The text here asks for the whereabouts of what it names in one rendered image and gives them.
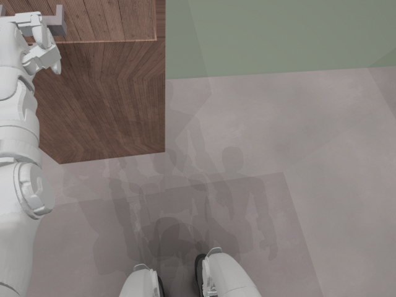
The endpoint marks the left robot forearm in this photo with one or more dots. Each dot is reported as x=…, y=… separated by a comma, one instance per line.
x=19, y=125

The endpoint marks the robot left upper arm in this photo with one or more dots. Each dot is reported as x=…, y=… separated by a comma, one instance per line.
x=25, y=197

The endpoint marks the robot left hand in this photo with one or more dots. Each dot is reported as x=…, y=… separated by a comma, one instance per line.
x=14, y=50

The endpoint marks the robot right thigh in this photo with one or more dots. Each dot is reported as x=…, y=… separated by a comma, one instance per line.
x=228, y=278

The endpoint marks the cabinet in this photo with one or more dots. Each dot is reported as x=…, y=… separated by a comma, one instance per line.
x=108, y=101

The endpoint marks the robot thigh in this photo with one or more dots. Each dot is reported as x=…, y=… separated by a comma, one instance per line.
x=228, y=278
x=141, y=283

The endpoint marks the robot left thigh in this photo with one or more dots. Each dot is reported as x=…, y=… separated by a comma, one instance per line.
x=141, y=283

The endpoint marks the drawer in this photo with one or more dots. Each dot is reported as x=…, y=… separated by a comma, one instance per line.
x=88, y=20

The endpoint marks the handle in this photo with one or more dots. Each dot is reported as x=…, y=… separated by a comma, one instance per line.
x=55, y=23

